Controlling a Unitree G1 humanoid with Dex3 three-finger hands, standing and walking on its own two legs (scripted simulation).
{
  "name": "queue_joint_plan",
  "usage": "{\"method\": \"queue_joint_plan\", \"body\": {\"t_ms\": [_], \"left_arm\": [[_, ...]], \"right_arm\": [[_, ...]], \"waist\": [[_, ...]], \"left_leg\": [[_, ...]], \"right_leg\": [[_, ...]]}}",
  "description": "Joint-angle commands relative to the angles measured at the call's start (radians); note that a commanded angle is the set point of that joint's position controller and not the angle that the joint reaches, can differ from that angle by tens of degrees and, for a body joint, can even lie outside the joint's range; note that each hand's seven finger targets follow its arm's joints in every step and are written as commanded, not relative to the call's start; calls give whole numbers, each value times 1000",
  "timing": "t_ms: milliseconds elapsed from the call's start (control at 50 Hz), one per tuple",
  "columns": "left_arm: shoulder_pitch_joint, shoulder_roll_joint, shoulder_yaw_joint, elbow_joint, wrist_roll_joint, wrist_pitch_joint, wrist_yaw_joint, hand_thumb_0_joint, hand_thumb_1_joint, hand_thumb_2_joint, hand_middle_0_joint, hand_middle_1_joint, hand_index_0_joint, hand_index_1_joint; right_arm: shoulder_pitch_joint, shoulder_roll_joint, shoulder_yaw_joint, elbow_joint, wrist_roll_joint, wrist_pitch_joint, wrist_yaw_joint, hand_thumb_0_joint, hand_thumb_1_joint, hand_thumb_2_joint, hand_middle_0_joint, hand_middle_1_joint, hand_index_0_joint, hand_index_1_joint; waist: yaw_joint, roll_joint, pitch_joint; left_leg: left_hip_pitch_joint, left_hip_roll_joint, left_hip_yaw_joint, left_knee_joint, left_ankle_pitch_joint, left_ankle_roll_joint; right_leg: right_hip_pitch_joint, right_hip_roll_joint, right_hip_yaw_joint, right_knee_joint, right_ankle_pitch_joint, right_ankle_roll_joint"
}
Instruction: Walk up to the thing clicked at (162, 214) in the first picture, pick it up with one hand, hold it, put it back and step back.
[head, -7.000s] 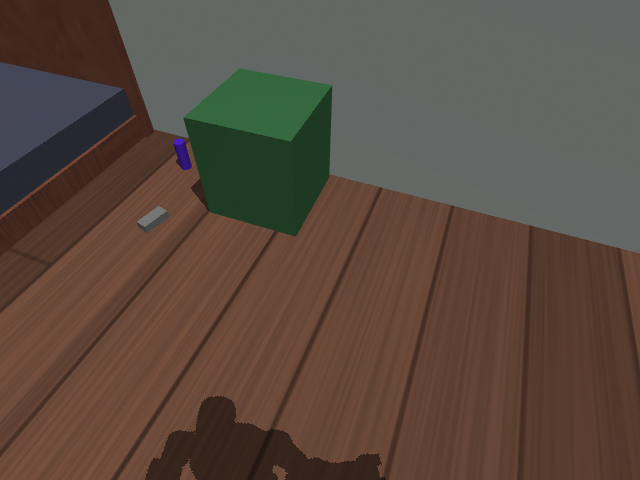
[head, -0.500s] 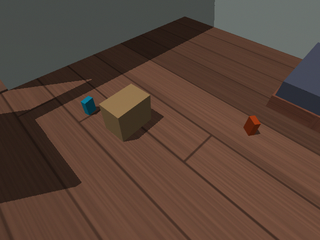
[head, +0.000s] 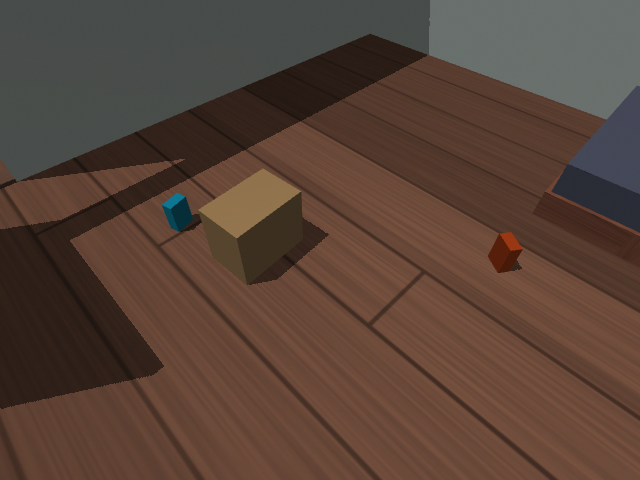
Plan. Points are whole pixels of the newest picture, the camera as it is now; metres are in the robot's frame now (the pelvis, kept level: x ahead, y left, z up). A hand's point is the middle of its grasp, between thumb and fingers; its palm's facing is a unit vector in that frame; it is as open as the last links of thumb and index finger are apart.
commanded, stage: stand
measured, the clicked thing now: out of the picture +0.26 -1.43 -0.76
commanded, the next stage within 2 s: walk up in 0.22 s
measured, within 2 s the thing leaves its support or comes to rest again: neither
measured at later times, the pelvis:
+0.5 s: pelvis +0.04 +0.04 -0.02, yaw +3 degrees
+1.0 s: pelvis +0.23 +0.00 -0.02, yaw -1 degrees
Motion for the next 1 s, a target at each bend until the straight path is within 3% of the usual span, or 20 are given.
{"method": "queue_joint_plan", "body": {"t_ms": [0,180,200,220,260,300,380,440,460,480,500,540,580,680,840,880,900,920,940,980], "left_arm": [[-22,221,41,-56,5,-20,12,0,900,900,-200,-300,-200,-300],[-23,221,41,-56,4,-19,12,0,900,900,-200,-300,-200,-300],[39,289,105,-114,21,-32,-13,0,900,900,-200,-300,-200,-300],[70,292,112,-107,30,-33,-21,0,900,900,-200,-300,-200,-300],[120,326,137,-111,33,-37,-24,0,900,900,-200,-300,-200,-300],[136,363,154,-146,42,-54,-19,0,900,900,-200,-300,-200,-300],[41,340,148,-200,47,-57,-31,0,900,900,-200,-300,-200,-300],[-73,282,128,-265,41,-41,-45,0,900,900,-200,-300,-200,-300],[-1,216,106,-268,39,-36,-49,0,900,900,-200,-300,-200,-300],[51,143,82,-278,33,-33,-49,0,900,900,-200,-300,-200,-300],[100,180,90,-271,21,-24,-43,0,900,900,-200,-300,-200,-300],[116,265,99,-258,8,-18,-39,0,900,900,-200,-300,-200,-300],[210,284,109,-201,0,-24,-43,0,900,900,-200,-300,-200,-300],[167,259,103,-233,11,-29,-67,0,900,900,-200,-300,-200,-300],[158,238,111,-266,23,-48,-77,0,900,900,-200,-300,-200,-300],[333,290,137,-227,21,-73,-54,0,900,900,-200,-300,-200,-300],[401,377,166,-228,28,-83,-37,0,900,900,-200,-300,-200,-300],[374,412,162,-250,11,-86,-33,0,900,900,-200,-300,-200,-300],[318,419,162,-272,3,-82,-32,0,900,900,-200,-300,-200,-300],[267,344,140,-298,-10,-81,-23,0,900,900,-200,-300,-200,-300]], "right_arm": [[-33,-209,-44,-61,-4,-23,-13,0,-900,-900,200,300,200,300],[-26,-204,-42,-61,-3,-21,-13,0,-900,-900,200,300,200,300],[29,-269,-107,-105,-16,-32,10,0,-900,-900,200,300,200,300],[19,-276,-113,-109,-28,-34,20,0,-900,-900,200,300,200,300],[-84,-238,-108,-164,-29,-29,32,0,-900,-900,200,300,200,300],[-110,-233,-119,-200,-35,-36,33,0,-900,-900,200,300,200,300],[7,-217,-135,-201,-26,-60,65,0,-900,-900,200,300,200,300],[299,-230,-176,-116,-30,-65,56,0,-900,-900,200,300,200,300],[395,-281,-202,-89,-35,-67,43,0,-900,-900,200,300,200,300],[462,-365,-220,-99,-54,-70,25,0,-900,-900,200,300,200,300],[342,-400,-213,-163,-54,-77,20,0,-900,-900,200,300,200,300],[156,-408,-201,-228,-28,-76,23,0,-900,-900,200,300,200,300],[90,-324,-173,-265,-25,-88,23,0,-900,-900,200,300,200,300],[152,-315,-171,-272,-16,-108,24,0,-900,-900,200,300,200,300],[138,-319,-169,-319,-16,-91,27,0,-900,-900,200,300,200,300],[191,-243,-136,-331,-10,-84,25,0,-900,-900,200,300,200,300],[243,-164,-109,-352,-2,-85,26,0,-900,-900,200,300,200,300],[243,-206,-115,-345,3,-73,19,0,-900,-900,200,300,200,300],[216,-273,-131,-330,-6,-68,12,0,-900,-900,200,300,200,300],[186,-267,-133,-312,9,-69,16,0,-900,-900,200,300,200,300]], "waist": [[5,-6,-79],[1,-3,-60],[9,-27,-143],[29,-24,-82],[87,-142,45],[114,-147,139],[23,-165,92],[-130,-83,7],[-164,124,-69],[-188,340,-81],[-122,230,-76],[-48,125,43],[12,118,76],[-14,123,123],[15,89,40],[96,-141,-89],[103,-375,-115],[87,-310,-78],[75,-247,-24],[52,-125,42]], "left_leg": [[-11,93,-42,-31,231,52],[-25,89,-37,-41,202,51],[-43,36,-33,23,-287,119],[-157,37,-44,44,-441,126],[-422,-24,73,238,-342,88],[-579,41,62,466,-274,59],[-311,76,64,319,-277,75],[164,-5,167,143,-2,46],[355,1,112,117,-55,58],[368,195,-262,-47,-388,112],[202,349,-611,-213,-680,196],[-10,388,-527,-226,-685,281],[-19,287,-286,-173,-481,237],[-81,273,-90,-196,-246,254],[-126,211,68,13,-110,216],[-160,113,164,433,94,161],[-351,2,196,693,-155,103],[-479,-52,133,781,-329,77],[-466,11,75,840,-347,80],[-448,43,4,856,-266,84]], "right_leg": [[44,-102,78,-47,131,-33],[36,-99,78,-51,104,-34],[96,-60,56,18,-351,-81],[66,-94,114,24,-512,-111],[120,-220,271,-135,-632,-175],[135,-414,428,-250,-480,-280],[-28,-271,205,-174,-390,-225],[-329,-126,14,127,-370,-145],[-447,-62,-47,398,-368,-125],[-613,78,20,701,-447,-98],[-603,98,160,819,-393,-84],[-532,-15,237,807,-278,-90],[-495,-35,244,751,-158,-69],[-412,-60,175,509,-71,-17],[-135,-9,-8,257,16,-49],[123,20,27,125,-43,-77],[227,-185,381,21,-159,-135],[211,-344,700,-109,-220,-226],[112,-383,733,-96,-216,-299],[-2,-309,510,-76,-42,-278]]}}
